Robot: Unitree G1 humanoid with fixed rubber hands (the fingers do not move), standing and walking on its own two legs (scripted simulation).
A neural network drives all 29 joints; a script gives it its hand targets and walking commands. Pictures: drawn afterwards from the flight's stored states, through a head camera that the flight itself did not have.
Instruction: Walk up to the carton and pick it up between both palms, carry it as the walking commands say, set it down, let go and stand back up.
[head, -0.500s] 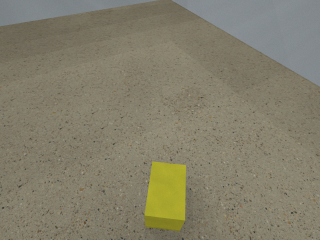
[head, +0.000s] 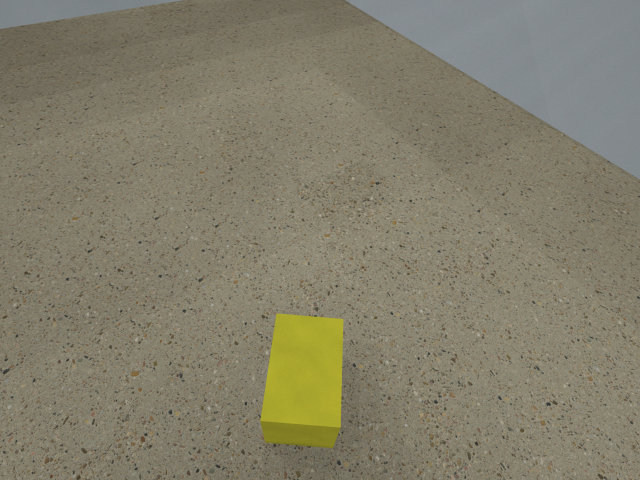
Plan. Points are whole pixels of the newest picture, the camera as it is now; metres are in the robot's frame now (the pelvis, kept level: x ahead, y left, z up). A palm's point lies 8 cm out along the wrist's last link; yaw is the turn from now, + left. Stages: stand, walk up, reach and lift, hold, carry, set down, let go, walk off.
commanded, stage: walk up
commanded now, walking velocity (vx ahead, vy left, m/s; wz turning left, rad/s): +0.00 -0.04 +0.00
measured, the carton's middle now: (304, 380) +0.48 -0.02 -0.66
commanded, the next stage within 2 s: stand in 0.46 s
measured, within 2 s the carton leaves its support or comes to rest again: neither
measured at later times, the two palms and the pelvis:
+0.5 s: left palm out of the picture +0.01 +0.19 -0.14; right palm out of the picture +0.02 -0.27 -0.14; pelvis +0.01 -0.04 +0.00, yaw +1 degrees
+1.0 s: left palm out of the picture +0.08 +0.21 -0.15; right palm out of the picture +0.09 -0.26 -0.14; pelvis +0.00 -0.02 -0.02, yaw +0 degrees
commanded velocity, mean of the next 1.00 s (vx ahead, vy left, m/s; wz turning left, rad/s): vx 0.00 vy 0.00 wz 0.00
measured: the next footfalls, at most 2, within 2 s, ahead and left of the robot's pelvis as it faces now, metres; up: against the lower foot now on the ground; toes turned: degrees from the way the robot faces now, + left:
right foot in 0.04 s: +0.05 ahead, -0.16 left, +0.00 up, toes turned +6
left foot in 0.34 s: +0.03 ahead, +0.08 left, +0.00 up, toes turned +0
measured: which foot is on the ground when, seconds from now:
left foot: down 0.00-0.04, up 0.06-0.32, down 0.34-1.00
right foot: up 0.00-0.02, down 0.04-1.00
